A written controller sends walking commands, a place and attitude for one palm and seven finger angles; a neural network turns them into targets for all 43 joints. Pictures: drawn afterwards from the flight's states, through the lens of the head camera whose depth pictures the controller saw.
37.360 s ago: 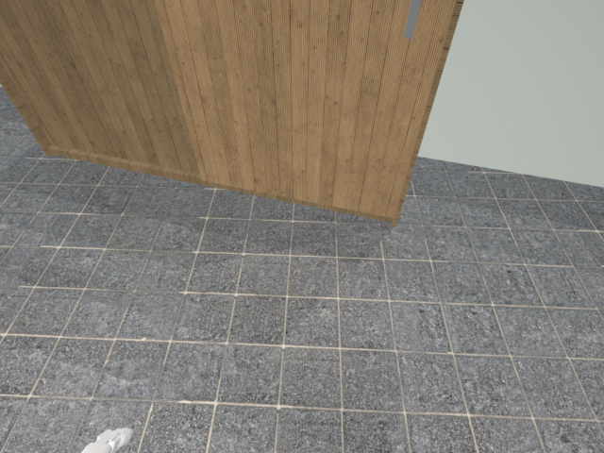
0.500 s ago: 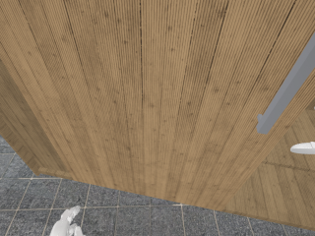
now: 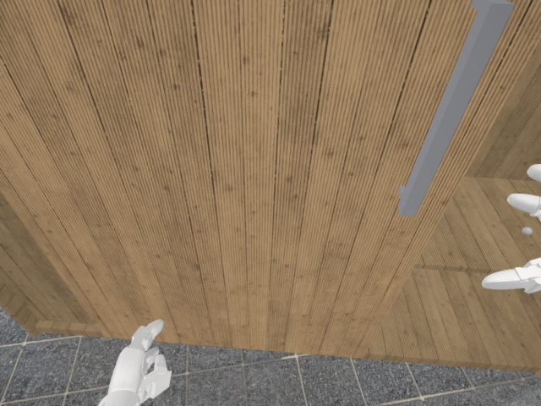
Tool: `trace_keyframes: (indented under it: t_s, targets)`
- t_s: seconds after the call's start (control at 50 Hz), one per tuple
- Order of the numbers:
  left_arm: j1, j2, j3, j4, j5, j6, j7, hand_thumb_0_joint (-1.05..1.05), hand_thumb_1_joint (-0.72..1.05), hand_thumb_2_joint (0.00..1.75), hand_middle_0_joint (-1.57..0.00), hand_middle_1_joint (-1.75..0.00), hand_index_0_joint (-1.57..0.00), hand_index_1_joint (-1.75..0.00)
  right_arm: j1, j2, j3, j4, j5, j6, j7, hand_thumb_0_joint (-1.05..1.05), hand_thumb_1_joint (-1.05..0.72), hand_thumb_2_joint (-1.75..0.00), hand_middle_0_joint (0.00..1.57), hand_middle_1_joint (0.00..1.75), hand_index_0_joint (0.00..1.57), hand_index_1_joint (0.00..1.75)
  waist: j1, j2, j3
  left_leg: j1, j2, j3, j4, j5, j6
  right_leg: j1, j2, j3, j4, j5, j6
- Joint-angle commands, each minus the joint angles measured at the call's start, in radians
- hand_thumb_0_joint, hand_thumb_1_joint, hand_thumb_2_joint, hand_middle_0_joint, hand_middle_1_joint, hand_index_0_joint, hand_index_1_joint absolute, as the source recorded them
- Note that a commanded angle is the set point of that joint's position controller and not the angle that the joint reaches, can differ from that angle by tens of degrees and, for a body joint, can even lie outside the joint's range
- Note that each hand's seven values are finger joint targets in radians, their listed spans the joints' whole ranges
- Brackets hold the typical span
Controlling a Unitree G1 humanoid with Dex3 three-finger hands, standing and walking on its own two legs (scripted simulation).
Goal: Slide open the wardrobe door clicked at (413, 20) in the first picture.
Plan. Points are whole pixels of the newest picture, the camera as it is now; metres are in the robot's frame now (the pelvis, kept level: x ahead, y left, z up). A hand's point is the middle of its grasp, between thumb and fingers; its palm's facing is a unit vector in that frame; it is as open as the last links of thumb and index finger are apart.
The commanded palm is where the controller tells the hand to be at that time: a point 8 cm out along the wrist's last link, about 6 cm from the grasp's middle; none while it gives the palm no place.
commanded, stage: draw the hand back to the body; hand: right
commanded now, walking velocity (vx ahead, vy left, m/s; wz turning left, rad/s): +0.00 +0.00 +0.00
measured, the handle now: (436, 123) +0.45 -0.26 +0.23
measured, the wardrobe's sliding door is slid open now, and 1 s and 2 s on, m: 0.65 0.65 0.65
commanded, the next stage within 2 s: step back with the hand held close in 1.52 s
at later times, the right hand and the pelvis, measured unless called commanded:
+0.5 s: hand (518, 276) +0.22 -0.28 +0.17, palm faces +0.27 +0.95 -0.14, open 14.5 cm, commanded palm +0.18 -0.32 +0.19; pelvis -0.01 +0.00 +0.00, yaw +0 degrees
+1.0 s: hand (494, 271) +0.23 -0.26 +0.17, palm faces +0.41 +0.84 -0.36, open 10.2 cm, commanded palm +0.18 -0.30 +0.18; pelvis +0.02 +0.00 +0.01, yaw +2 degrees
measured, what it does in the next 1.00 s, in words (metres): stands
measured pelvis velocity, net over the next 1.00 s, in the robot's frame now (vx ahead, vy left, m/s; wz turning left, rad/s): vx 0.02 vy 0.00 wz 0.03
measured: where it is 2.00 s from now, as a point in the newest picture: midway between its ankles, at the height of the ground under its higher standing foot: outside the picture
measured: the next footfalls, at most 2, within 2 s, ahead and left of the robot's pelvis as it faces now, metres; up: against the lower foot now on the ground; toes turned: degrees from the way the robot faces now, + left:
none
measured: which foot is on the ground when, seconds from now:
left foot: down 0.00-1.00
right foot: down 0.00-1.00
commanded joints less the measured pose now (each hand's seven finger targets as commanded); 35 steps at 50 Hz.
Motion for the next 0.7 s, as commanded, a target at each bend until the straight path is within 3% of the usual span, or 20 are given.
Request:
trace_keyframes:
  t_s: [0.0, 0.02, 0.06, 0.08, 0.12, 0.2, 0.22, 0.28, 0.36, 0.38, 0.42, 0.44, 0.46, 0.48, 0.5, 0.54, 0.58, 0.6, 0.62, 0.68]
  targets:
    - [-0.163, 0.134, 0.039, -0.172, -0.024, -0.08, 0.037, 0.0, 0.9, 0.9, -0.2, -0.3, -0.2, -0.3, -0.324, -0.268, -0.043, -0.194, 0.102, 0.041, 0.167, 0.0, 0.55, -0.2, 0.25, 1.15, 0.25, 1.15, 0.032, -0.096, -0.173, -0.08, 0.026, -0.082, -0.111, 0.153, -0.027, 0.218, -0.02, 0.098, -0.082, 0.072, 0.0]
    - [-0.169, 0.133, 0.034, -0.177, -0.027, -0.086, 0.034, 0.0, 0.9, 0.9, -0.2, -0.3, -0.2, -0.3, -0.306, -0.262, -0.035, -0.176, 0.112, 0.064, 0.193, 0.0, 0.55, -0.2, 0.25, 1.15, 0.25, 1.15, 0.03, -0.079, -0.164, -0.073, 0.029, -0.091, -0.115, 0.172, -0.032, 0.211, -0.022, 0.099, -0.075, 0.082, 0.0]
    - [-0.166, 0.143, 0.033, -0.185, -0.028, -0.095, 0.024, 0.0, 0.9, 0.9, -0.2, -0.3, -0.2, -0.3, -0.264, -0.305, -0.065, -0.167, 0.126, 0.099, 0.245, 0.0, 0.55, -0.2, 0.25, 1.15, 0.25, 1.15, 0.021, -0.073, -0.139, -0.074, 0.033, -0.093, -0.118, 0.172, -0.036, 0.201, -0.024, 0.113, -0.085, 0.083, 0.002]
    - [-0.163, 0.145, 0.035, -0.187, -0.027, -0.094, 0.018, 0.0, 0.9, 0.9, -0.2, -0.3, -0.2, -0.3, -0.245, -0.334, -0.101, -0.165, 0.13, 0.106, 0.253, 0.0, 0.55, -0.2, 0.25, 1.15, 0.25, 1.15, 0.015, -0.038, -0.136, -0.07, 0.034, -0.094, -0.117, 0.178, -0.039, 0.189, -0.026, 0.116, -0.083, 0.091, 0.002]
    - [-0.171, 0.141, 0.038, -0.2, -0.022, -0.094, 0.004, 0.0, 0.9, 0.9, -0.2, -0.3, -0.2, -0.3, -0.201, -0.383, -0.171, -0.2, 0.135, 0.104, 0.234, 0.0, 0.55, -0.2, 0.25, 1.15, 0.25, 1.15, -0.009, -0.038, -0.134, -0.059, 0.031, -0.093, -0.117, 0.171, -0.03, 0.174, -0.024, 0.114, -0.08, 0.107, 0.007]
    - [-0.175, 0.128, 0.043, -0.223, -0.022, -0.11, -0.023, 0.0, 0.9, 0.9, -0.2, -0.3, -0.2, -0.3, -0.099, -0.278, -0.154, -0.296, 0.16, 0.069, 0.18, 0.0, 0.55, -0.2, 0.25, 1.15, 0.25, 1.15, -0.005, -0.047, -0.127, -0.092, 0.021, -0.072, -0.113, 0.128, -0.023, 0.199, -0.031, 0.114, -0.097, 0.081, 0.016]
    - [-0.17, 0.128, 0.045, -0.22, -0.022, -0.11, -0.028, 0.0, 0.9, 0.9, -0.2, -0.3, -0.2, -0.3, -0.058, -0.279, -0.167, -0.291, 0.162, 0.068, 0.167, 0.0, 0.55, -0.2, 0.25, 1.15, 0.25, 1.15, -0.012, -0.047, -0.122, -0.082, 0.02, -0.075, -0.118, 0.123, -0.023, 0.19, -0.031, 0.108, -0.093, 0.079, 0.018]
    - [-0.158, 0.14, 0.051, -0.204, -0.025, -0.109, -0.027, 0.0, 0.9, 0.9, -0.2, -0.3, -0.2, -0.3, -0.069, -0.223, -0.107, -0.281, 0.146, 0.092, 0.156, 0.0, 0.55, -0.2, 0.25, 1.15, 0.25, 1.15, 0.015, -0.059, -0.066, -0.137, 0.02, -0.073, -0.125, 0.079, -0.032, 0.18, -0.035, 0.112, -0.105, 0.02, 0.016]
    - [-0.158, 0.146, 0.052, -0.201, -0.025, -0.113, -0.014, 0.0, 0.9, 0.9, -0.2, -0.3, -0.2, -0.3, -0.121, -0.216, -0.059, -0.327, 0.119, 0.113, 0.152, 0.0, 0.48, -0.24, 0.25, 1.11, 0.25, 1.11, 0.028, -0.065, -0.048, -0.149, 0.025, -0.084, -0.134, 0.032, -0.036, 0.173, -0.031, 0.115, -0.108, -0.026, 0.009]
    - [-0.161, 0.142, 0.052, -0.206, -0.026, -0.116, -0.012, 0.0, 0.9, 0.9, -0.2, -0.3, -0.2, -0.3, -0.138, -0.225, -0.058, -0.357, 0.114, 0.107, 0.151, 0.0, 0.44, -0.25, 0.25, 1.09, 0.25, 1.09, 0.029, -0.091, -0.05, -0.153, 0.025, -0.09, -0.138, 0.021, -0.037, 0.182, -0.03, 0.114, -0.107, -0.034, 0.007]
    - [-0.164, 0.136, 0.045, -0.206, -0.021, -0.122, -0.006, 0.0, 0.9, 0.9, -0.2, -0.3, -0.2, -0.3, -0.147, -0.245, -0.062, -0.404, 0.111, 0.085, 0.146, 0.0, 0.37, -0.29, 0.24, 1.04, 0.24, 1.04, 0.024, -0.072, -0.069, -0.133, 0.024, -0.094, -0.142, 0.006, -0.034, 0.185, -0.029, 0.116, -0.104, -0.041, 0.006]
    - [-0.173, 0.155, 0.064, -0.181, 0.037, -0.132, -0.027, 0.0, 0.9, 0.9, -0.2, -0.3, -0.2, -0.3, -0.201, -0.353, -0.099, -0.492, -0.054, -0.039, -0.042, 0.0, 0.33, -0.31, 0.24, 1.02, 0.24, 1.02, 0.019, -0.117, 0.023, -0.172, 0.048, -0.146, -0.208, -0.034, -0.022, 0.119, -0.019, 0.121, -0.106, -0.083, 0.014]
    - [-0.161, 0.144, 0.06, -0.153, 0.041, -0.135, -0.033, 0.0, 0.9, 0.9, -0.2, -0.3, -0.2, -0.3, -0.092, -0.216, -0.027, -0.392, -0.068, -0.081, -0.115, 0.0, 0.3, -0.32, 0.24, 1.0, 0.24, 1.0, 0.038, -0.088, 0.061, -0.183, 0.062, -0.127, -0.199, -0.068, -0.016, 0.113, -0.029, 0.126, -0.119, -0.133, 0.022]
    - [-0.152, 0.14, 0.059, -0.155, 0.039, -0.132, -0.039, 0.0, 0.9, 0.9, -0.2, -0.3, -0.2, -0.3, -0.008, -0.159, 0.007, -0.372, -0.075, -0.099, -0.146, 0.0, 0.26, -0.34, 0.24, 0.98, 0.24, 0.98, 0.037, -0.05, 0.08, -0.188, 0.061, -0.117, -0.187, -0.091, -0.017, 0.106, -0.036, 0.14, -0.137, -0.189, 0.025]
    - [-0.147, 0.138, 0.062, -0.152, 0.04, -0.12, -0.043, 0.0, 0.9, 0.9, -0.2, -0.3, -0.2, -0.3, 0.027, -0.168, 0.0, -0.394, -0.097, -0.125, -0.175, 0.0, 0.22, -0.36, 0.24, 0.96, 0.24, 0.96, 0.03, -0.063, 0.051, -0.162, 0.058, -0.114, -0.181, -0.097, -0.016, 0.116, -0.039, 0.143, -0.154, -0.214, 0.023]
    - [-0.142, 0.136, 0.072, -0.149, 0.043, -0.111, -0.045, 0.0, 0.9, 0.9, -0.2, -0.3, -0.2, -0.3, 0.054, -0.188, -0.019, -0.447, -0.114, -0.178, -0.215, 0.0, 0.15, -0.39, 0.24, 0.92, 0.24, 0.92, 0.025, -0.071, -0.039, -0.093, 0.063, -0.118, -0.178, -0.071, -0.017, 0.146, -0.038, 0.12, -0.157, -0.174, 0.015]
    - [-0.137, 0.13, 0.075, -0.149, 0.048, -0.106, -0.048, 0.0, 0.9, 0.9, -0.2, -0.3, -0.2, -0.3, 0.087, -0.162, 0.001, -0.466, -0.131, -0.216, -0.235, 0.0, 0.08, -0.43, 0.23, 0.87, 0.23, 0.87, 0.023, -0.077, -0.073, -0.069, 0.058, -0.111, -0.168, -0.033, -0.016, 0.178, -0.041, 0.116, -0.163, -0.135, 0.014]
    - [-0.136, 0.13, 0.076, -0.145, 0.047, -0.104, -0.051, 0.0, 0.9, 0.9, -0.2, -0.3, -0.2, -0.3, 0.106, -0.155, 0.006, -0.475, -0.138, -0.231, -0.241, 0.0, 0.04, -0.44, 0.23, 0.85, 0.23, 0.85, 0.023, -0.082, -0.08, -0.069, 0.053, -0.107, -0.166, -0.011, -0.016, 0.194, -0.043, 0.117, -0.17, -0.121, 0.015]
    - [-0.133, 0.135, 0.078, -0.141, 0.051, -0.101, -0.051, 0.0, 0.9, 0.9, -0.2, -0.3, -0.2, -0.3, 0.151, -0.146, 0.012, -0.447, -0.141, -0.236, -0.245, 0.0, 0.01, -0.46, 0.23, 0.83, 0.23, 0.83, 0.02, -0.048, -0.072, -0.055, 0.051, -0.105, -0.173, -0.001, -0.017, 0.185, -0.044, 0.114, -0.173, -0.106, 0.013]
    - [-0.139, 0.126, 0.08, -0.139, 0.048, -0.083, -0.053, 0.0, 0.9, 0.9, -0.2, -0.3, -0.2, -0.3, 0.168, -0.112, 0.047, -0.452, -0.154, -0.255, -0.252, 0.0, -0.1, -0.51, 0.23, 0.77, 0.23, 0.77, 0.029, -0.056, -0.012, -0.061, 0.049, -0.104, -0.182, 0.012, -0.019, 0.188, -0.047, 0.107, -0.185, -0.08, 0.012]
